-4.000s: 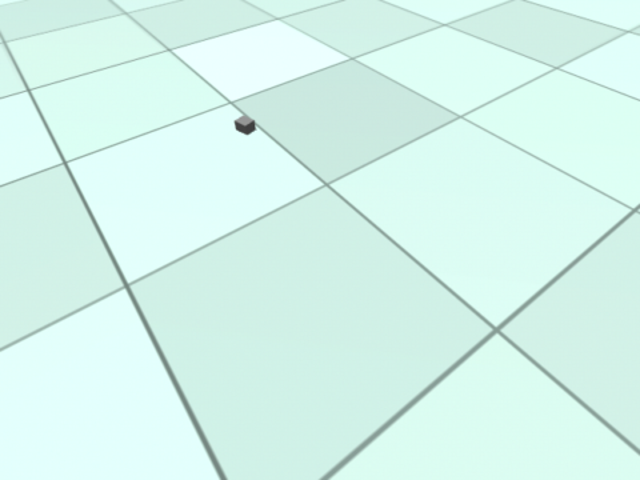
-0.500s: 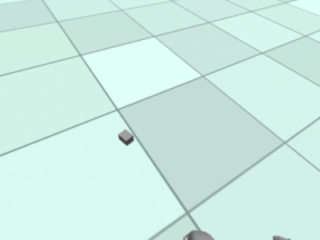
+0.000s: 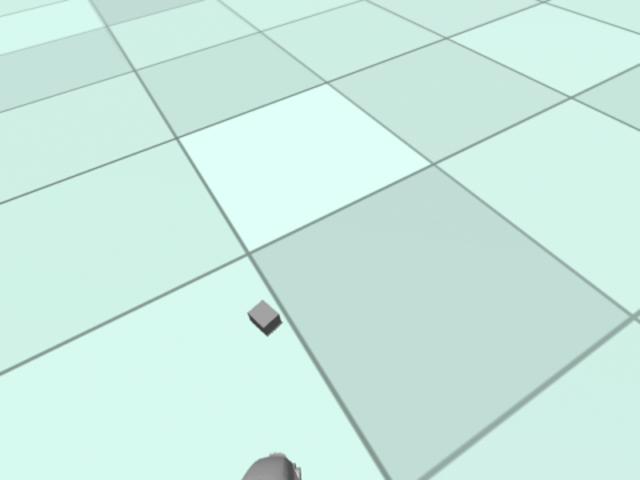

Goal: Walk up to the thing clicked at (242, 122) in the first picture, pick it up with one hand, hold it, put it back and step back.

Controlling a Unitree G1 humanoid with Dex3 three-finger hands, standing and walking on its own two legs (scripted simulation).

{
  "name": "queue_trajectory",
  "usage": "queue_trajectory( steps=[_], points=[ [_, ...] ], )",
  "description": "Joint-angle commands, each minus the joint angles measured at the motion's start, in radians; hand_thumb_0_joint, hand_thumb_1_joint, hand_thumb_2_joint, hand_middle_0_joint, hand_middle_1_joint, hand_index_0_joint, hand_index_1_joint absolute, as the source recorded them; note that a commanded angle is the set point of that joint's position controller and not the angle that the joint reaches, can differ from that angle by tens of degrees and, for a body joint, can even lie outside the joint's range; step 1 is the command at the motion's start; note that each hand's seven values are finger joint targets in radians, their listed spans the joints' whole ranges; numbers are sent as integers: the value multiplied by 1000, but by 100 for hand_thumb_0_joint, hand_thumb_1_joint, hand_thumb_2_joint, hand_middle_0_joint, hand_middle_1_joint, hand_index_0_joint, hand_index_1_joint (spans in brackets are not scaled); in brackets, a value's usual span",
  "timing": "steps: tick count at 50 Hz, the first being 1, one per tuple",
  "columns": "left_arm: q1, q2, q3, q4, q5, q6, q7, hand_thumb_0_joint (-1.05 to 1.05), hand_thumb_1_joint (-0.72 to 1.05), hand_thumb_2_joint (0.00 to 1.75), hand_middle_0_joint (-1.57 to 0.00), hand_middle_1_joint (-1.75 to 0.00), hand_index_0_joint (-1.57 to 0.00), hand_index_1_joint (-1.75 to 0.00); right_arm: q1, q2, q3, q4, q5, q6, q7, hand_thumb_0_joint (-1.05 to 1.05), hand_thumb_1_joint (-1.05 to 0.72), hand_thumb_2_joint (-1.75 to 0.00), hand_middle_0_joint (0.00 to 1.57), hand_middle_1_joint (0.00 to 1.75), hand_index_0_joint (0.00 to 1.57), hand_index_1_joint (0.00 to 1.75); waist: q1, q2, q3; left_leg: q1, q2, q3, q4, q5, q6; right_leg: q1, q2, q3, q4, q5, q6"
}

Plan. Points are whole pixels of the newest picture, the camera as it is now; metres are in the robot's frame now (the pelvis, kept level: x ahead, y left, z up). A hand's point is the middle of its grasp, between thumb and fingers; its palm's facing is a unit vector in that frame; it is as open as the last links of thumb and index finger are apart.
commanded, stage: walk up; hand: left
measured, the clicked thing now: (264, 317) +0.74 +0.29 -0.74
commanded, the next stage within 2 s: none
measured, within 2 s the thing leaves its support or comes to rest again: neither
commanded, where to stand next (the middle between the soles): +0.35 +0.02 m, yaw +1 degrees
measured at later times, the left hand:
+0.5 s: hand (157, 419) +0.23 +0.29 -0.14, palm faces -0.07 -0.93 -0.37, open 7.4 cm
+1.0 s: hand (191, 358) +0.34 +0.27 -0.17, palm faces +0.00 -0.93 -0.36, open 7.4 cm
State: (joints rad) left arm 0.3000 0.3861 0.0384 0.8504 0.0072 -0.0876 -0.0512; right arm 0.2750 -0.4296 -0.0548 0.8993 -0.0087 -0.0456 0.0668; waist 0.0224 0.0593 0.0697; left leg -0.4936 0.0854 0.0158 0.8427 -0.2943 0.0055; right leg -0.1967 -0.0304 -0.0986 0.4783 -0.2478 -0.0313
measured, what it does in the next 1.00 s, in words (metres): walks ahead: left foot, then right foot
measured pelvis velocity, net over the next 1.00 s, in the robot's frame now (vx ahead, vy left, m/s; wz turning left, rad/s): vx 0.25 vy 0.01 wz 0.02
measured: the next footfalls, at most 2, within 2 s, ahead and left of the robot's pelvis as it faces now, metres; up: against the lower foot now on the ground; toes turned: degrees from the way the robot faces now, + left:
left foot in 0.14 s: +0.21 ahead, +0.14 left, +0.00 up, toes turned +6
right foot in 0.56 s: +0.33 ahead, -0.13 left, +0.00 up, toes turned -1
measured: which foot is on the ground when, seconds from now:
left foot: up 0.00-0.12, down 0.14-0.58, up 0.60-0.86, down 0.88-1.00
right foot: down 0.00-0.18, up 0.20-0.54, down 0.56-1.00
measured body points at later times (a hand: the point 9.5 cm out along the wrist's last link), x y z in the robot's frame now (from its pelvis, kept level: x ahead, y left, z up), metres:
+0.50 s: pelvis +0.17 +0.01 +0.00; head +0.19 +0.01 +0.44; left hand +0.23 +0.34 -0.12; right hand +0.21 -0.32 -0.11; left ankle +0.17 +0.13 -0.74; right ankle +0.27 -0.13 -0.71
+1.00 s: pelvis +0.25 +0.01 -0.02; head +0.28 +0.02 +0.43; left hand +0.34 +0.32 -0.14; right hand +0.34 -0.30 -0.14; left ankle +0.30 +0.13 -0.74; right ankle +0.29 -0.12 -0.74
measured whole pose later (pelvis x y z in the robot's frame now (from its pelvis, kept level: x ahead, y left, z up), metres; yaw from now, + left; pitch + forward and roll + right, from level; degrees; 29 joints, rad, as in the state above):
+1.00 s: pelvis +0.25 +0.01 -0.02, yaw +1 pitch -3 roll +0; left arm 0.14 0.38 0.00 0.96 -0.01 -0.01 0.00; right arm 0.16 -0.38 -0.02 0.99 0.00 -0.01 0.02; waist 0.01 -0.01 0.11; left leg -0.35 0.03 0.02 0.68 -0.29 0.00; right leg -0.33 -0.04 -0.03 0.68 -0.32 0.00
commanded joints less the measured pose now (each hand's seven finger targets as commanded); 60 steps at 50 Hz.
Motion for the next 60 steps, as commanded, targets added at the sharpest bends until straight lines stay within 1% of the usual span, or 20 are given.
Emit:
queue_trajectory(
  steps=[1, 7, 8, 9, 11, 14, 21, 26, 27, 28, 29, 30, 31, 36, 42, 44, 46, 47, 51, 60],
  points=[
    [35, 294, 91, -69, 0, -15, 17, 0, 90, 90, -20, -30, -20, -30, -38, -153, -51, -85, -10, -29, -2, 0, -90, -90, 20, 30, 20, 30, 32, -202, -13, 6, 7, 23, -169, 95, -5, 21, -228, 172, -191, 20, -188],
    [10, 234, 53, -92, 5, 1, 18, 0, 90, 90, -20, -30, -20, -30, 161, -218, -89, -21, -14, -52, -21, 0, -90, -90, 20, 30, 20, 30, -109, 29, -114, 504, -49, 34, -346, 0, 54, -214, -141, 49, 245, 89, -103],
    [55, 155, 32, -106, -9, 2, 15, 0, 90, 90, -20, -30, -20, -30, 219, -323, -118, -37, -23, -58, -33, 0, -90, -90, 20, 30, 20, 30, -124, 284, -164, 640, 210, -405, -488, -161, 148, -424, -14, -22, 576, -63, -22],
    [59, 237, 57, -78, -9, 14, 32, 0, 90, 90, -20, -30, -20, -30, 200, -358, -121, -66, 3, -58, -34, 0, -90, -90, 20, 30, 20, 30, -119, 201, -140, 586, 355, -689, -607, -241, 267, -501, 34, 75, 683, -317, -21],
    [22, 275, 56, -54, -7, 22, 36, 0, 90, 90, -20, -30, -20, -30, 113, -292, -99, -83, 15, -51, -40, 0, -90, -90, 20, 30, 20, 30, -70, 18, -25, 411, 293, -484, -585, -140, 249, -478, -38, 187, 722, -211, -23],
    [98, 256, 58, -1, -8, 26, 21, 0, 90, 90, -20, -30, -20, -30, 40, -240, -74, -97, 10, -57, -43, 0, -90, -90, 20, 30, 20, 30, -22, 82, -13, 280, 184, -209, -580, -11, 188, -352, -81, 140, 575, -103, -1],
    [-14, 221, 65, -26, 9, 25, -6, 0, 90, 90, -20, -30, -20, -30, 59, -269, -83, -115, 0, -52, -32, 0, -90, -90, 20, 30, 20, 30, -59, 106, 12, 262, 180, -157, -600, -119, 226, -304, -80, 70, 279, -17, 29],
    [79, 217, 76, 24, 9, -1, 10, 0, 90, 90, -20, -30, -20, -30, -9, -234, -64, -143, 5, -29, -29, 0, -90, -90, 20, 30, 20, 30, 23, 15, -44, 144, 135, -70, -377, -6, 162, 17, -4, 29, 82, 85, 14],
    [132, 241, 87, 41, 11, -12, 23, 0, 90, 90, -20, -30, -20, -30, 32, -173, -42, -140, 4, -25, -32, 0, -90, -90, 20, 30, 20, 30, 45, -101, -97, 112, 83, -21, -198, 63, 133, 146, -3, 67, 9, 40, 5],
    [134, 304, 93, 32, 21, -23, 43, 0, 90, 90, -20, -30, -20, -30, 70, -78, -7, -140, 15, -23, -41, 0, -90, -90, 20, 30, 20, 30, 43, -330, -121, 33, -20, 72, 65, 1, 64, 171, -207, 352, -138, 59, -45],
    [93, 351, 94, -4, 10, -23, 50, 0, 90, 90, -20, -30, -20, -30, 93, -85, -3, -132, 12, -8, -49, 0, -90, -90, 20, 30, 20, 30, 20, -340, -78, -107, -117, 21, 159, -235, 17, 167, -378, 645, -219, 97, -135],
    [71, 366, 93, -10, -4, -11, 49, 0, 90, 90, -20, -30, -20, -30, 66, -188, -36, -113, 6, 6, -64, 0, -90, -90, 20, 30, 20, 30, 24, -230, -51, -84, -65, -51, 232, -279, 27, 97, -396, 638, -171, 129, -221],
    [51, 338, 89, -13, -11, -6, 52, 0, 90, 90, -20, -30, -20, -30, 70, -198, -41, -95, 11, 11, -67, 0, -90, -90, 20, 30, 20, 30, 14, -192, -43, -95, -45, -89, 251, -254, 28, 92, -352, 530, -146, 165, -225],
    [-45, 275, 56, -31, 5, 4, 65, 0, 90, 90, -20, -30, -20, -30, 83, -156, -33, -24, 8, 24, -59, 0, -90, -90, 20, 30, 20, 30, -18, -235, -77, 65, -28, -38, 59, -124, 5, -45, -228, 227, -71, 348, -172],
    [-148, 273, 38, -18, -8, 33, 69, 0, 90, 90, -20, -30, -20, -30, 21, -142, -36, 21, 7, 28, -65, 0, -90, -90, 20, 30, 20, 30, -45, -224, -106, 298, -59, 28, -208, 80, 10, -190, -226, 192, 50, 264, -135],
    [-138, 228, 19, -9, -13, 46, 68, 0, 90, 90, -20, -30, -20, -30, -11, -185, -44, 26, -5, 18, -70, 0, -90, -90, 20, 30, 20, 30, -45, -119, -95, 334, -6, -69, -320, 139, 39, -255, -182, 178, 107, 119, -71],
    [-113, 211, 17, 36, -29, 62, 74, 0, 90, 90, -20, -30, -20, -30, -130, -260, -44, 5, 8, 11, -66, 0, -90, -90, 20, 30, 20, 30, 3, 92, -97, 168, 201, -357, -453, 58, 166, -132, -4, 69, 237, -183, 4],
    [-109, 218, 20, 66, -20, 63, 75, 0, 90, 90, -20, -30, -20, -30, -163, -236, -34, 10, 7, 13, -63, 0, -90, -90, 20, 30, 20, 30, 13, 68, -99, 135, 191, -339, -446, 73, 169, -69, -9, 86, 224, -198, 6],
    [-138, 236, 13, 118, -13, 43, 70, 0, 90, 90, -20, -30, -20, -30, -206, -172, 0, 45, 13, 18, -63, 0, -90, -90, 20, 30, 20, 30, 7, 64, -123, 159, 60, -149, -364, 174, 56, 9, -77, 153, 46, 98, -9],
    [-229, 206, -8, 205, -13, 41, 60, 0, 90, 90, -20, -30, -20, -30, -262, -156, 13, 128, 15, 22, -60, 0, -90, -90, 20, 30, 20, 30, -14, -10, -122, 294, 57, -134, -460, 154, 38, 15, -92, 148, -85, 106, 4]
  ],
)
